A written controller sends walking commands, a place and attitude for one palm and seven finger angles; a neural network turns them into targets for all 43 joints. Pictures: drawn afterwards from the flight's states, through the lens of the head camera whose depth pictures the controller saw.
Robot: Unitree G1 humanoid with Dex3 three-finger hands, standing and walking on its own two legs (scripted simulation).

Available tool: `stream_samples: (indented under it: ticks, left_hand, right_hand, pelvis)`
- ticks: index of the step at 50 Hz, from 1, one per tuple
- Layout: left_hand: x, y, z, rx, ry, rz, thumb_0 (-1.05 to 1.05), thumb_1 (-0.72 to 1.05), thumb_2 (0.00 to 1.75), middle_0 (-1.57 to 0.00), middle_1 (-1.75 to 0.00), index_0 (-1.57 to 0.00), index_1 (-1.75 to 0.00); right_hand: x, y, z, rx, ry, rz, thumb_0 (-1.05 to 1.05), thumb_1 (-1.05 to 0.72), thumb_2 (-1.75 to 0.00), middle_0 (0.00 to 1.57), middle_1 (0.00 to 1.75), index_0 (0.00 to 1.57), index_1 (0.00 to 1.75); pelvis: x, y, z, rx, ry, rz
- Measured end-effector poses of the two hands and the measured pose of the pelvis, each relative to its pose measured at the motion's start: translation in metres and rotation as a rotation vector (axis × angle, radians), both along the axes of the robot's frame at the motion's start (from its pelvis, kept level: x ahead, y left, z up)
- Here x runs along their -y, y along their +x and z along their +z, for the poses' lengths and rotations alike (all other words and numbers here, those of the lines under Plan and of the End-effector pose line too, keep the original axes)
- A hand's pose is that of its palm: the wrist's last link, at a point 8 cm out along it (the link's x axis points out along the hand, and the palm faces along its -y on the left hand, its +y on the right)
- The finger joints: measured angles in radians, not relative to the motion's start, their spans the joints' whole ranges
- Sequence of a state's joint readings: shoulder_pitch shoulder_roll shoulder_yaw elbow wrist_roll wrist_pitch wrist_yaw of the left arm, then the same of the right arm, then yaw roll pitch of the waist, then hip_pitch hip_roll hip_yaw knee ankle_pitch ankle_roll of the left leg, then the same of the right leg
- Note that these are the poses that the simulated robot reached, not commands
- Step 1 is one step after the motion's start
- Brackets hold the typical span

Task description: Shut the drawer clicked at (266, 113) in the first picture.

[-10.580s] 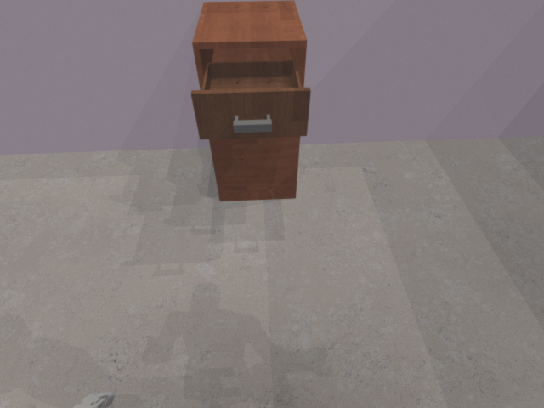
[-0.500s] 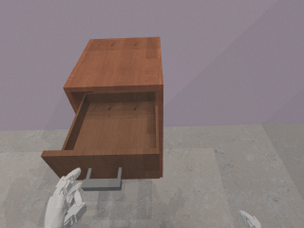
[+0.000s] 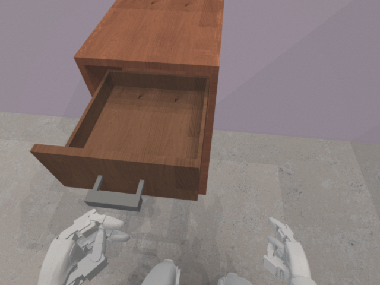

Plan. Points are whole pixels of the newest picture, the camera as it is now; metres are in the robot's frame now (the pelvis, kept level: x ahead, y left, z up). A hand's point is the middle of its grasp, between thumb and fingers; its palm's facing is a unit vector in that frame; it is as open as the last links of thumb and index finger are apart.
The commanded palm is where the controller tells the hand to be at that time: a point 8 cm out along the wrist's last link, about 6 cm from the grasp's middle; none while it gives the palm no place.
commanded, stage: raise the hand and make a fist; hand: left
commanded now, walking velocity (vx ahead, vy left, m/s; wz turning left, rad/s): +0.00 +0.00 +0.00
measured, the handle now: (117, 191) +0.30 +0.20 +0.01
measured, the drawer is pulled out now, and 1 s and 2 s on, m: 0.29 0.29 0.29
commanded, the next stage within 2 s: bring the fist close to the handle in 1.16 s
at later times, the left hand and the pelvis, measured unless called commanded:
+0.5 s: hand (89, 272) +0.14 +0.17 +0.09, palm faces +0.01 -1.00 -0.04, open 3.1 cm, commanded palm +0.09 +0.22 +0.09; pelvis +0.00 +0.01 +0.01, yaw +0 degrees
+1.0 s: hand (87, 275) +0.13 +0.16 +0.10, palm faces +0.00 -1.00 +0.00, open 3.2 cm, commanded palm +0.08 +0.22 +0.11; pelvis +0.00 +0.03 +0.01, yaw -1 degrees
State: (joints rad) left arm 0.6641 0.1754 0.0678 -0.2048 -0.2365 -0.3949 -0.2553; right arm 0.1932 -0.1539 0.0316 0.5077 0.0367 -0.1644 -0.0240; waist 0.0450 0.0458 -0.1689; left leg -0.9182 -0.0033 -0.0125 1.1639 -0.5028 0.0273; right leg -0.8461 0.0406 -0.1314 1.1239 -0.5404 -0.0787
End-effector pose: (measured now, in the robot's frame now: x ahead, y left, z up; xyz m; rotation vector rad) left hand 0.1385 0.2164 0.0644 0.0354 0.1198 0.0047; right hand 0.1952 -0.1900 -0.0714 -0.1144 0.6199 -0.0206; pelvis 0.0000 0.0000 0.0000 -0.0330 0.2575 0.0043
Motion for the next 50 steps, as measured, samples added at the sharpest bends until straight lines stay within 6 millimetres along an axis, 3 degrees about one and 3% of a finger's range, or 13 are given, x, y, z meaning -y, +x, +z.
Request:
stream_samples:
  ticks: [3,7,14,19,28,34,43,50]
  left_hand:
    - [0.004,0.0,-0.003,-0.046,0.002,-0.05,0.01,0.9,0.9,-0.82,-0.98,-0.83,-0.98]
    - [-0.005,-0.006,0.004,-0.049,0.019,-0.003,0.02,0.9,0.9,-0.91,-1.07,-0.91,-1.06]
    - [-0.01,-0.019,0.021,0.026,0.024,0.044,0.02,0.9,0.9,-1.05,-1.22,-1.05,-1.22]
    - [0.001,-0.021,0.016,0.016,-0.001,-0.027,0.01,0.9,0.9,-1.15,-1.33,-1.15,-1.33]
    - [-0.008,-0.025,0.036,0.061,-0.001,0.031,0.02,0.9,0.9,-1.32,-1.51,-1.32,-1.51]
    - [-0.003,-0.032,0.035,0.018,-0.028,0.0,0.01,0.9,0.9,-1.38,-1.57,-1.37,-1.57]
    - [-0.004,-0.031,0.049,0.05,-0.027,0.011,0.02,0.9,0.9,-1.4,-1.6,-1.39,-1.59]
    - [-0.003,-0.027,0.037,0.005,-0.039,-0.007,0.01,0.9,0.9,-1.4,-1.6,-1.4,-1.6]
  right_hand:
    - [0.018,-0.016,-0.004,-0.052,-0.024,-0.06,0.01,-0.9,-0.9,0.2,0.3,0.21,0.3]
    - [0.044,-0.03,-0.002,-0.079,-0.069,-0.137,0.01,-0.9,-0.9,0.2,0.3,0.2,0.3]
    - [0.067,-0.026,0.014,-0.018,-0.125,-0.165,0.01,-0.9,-0.9,0.2,0.3,0.2,0.3]
    - [0.059,-0.013,0.026,0.053,-0.122,-0.151,0.01,-0.9,-0.9,0.2,0.3,0.2,0.3]
    - [0.022,0.004,0.043,0.125,-0.056,-0.086,0.01,-0.9,-0.9,0.2,0.3,0.2,0.3]
    - [0.004,0.007,0.048,0.132,-0.039,-0.049,0.01,-0.9,-0.9,0.2,0.3,0.2,0.3]
    - [-0.002,0.001,0.048,0.122,-0.048,-0.037,0.01,-0.9,-0.9,0.2,0.3,0.2,0.3]
    - [0.0,-0.005,0.043,0.085,-0.062,-0.057,0.01,-0.9,-0.9,0.2,0.3,0.2,0.3]
  pelvis:
    - [0.003,0.002,0.002,0.004,0.006,-0.007]
    - [0.005,0.005,0.005,0.014,0.011,-0.013]
    - [0.002,0.003,0.008,0.02,0.008,-0.006]
    - [-0.001,0.0,0.008,0.025,0.007,-0.008]
    - [-0.009,0.001,0.014,0.056,-0.005,-0.004]
    - [-0.017,0.001,0.016,0.067,-0.012,0.0]
    - [-0.027,0.001,0.016,0.067,-0.019,-0.001]
    - [-0.03,0.003,0.014,0.055,-0.018,-0.008]
